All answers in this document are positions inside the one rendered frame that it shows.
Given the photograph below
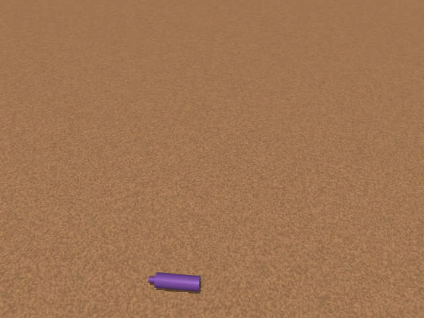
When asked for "bottle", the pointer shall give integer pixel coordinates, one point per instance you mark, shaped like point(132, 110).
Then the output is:
point(175, 281)

